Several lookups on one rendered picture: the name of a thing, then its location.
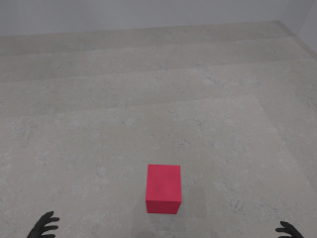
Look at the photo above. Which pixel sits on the right robot hand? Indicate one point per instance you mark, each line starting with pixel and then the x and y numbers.
pixel 289 229

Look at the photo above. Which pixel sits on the carton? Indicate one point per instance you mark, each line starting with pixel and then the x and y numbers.
pixel 163 191

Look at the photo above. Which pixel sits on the left robot hand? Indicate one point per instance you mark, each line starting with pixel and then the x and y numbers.
pixel 40 227

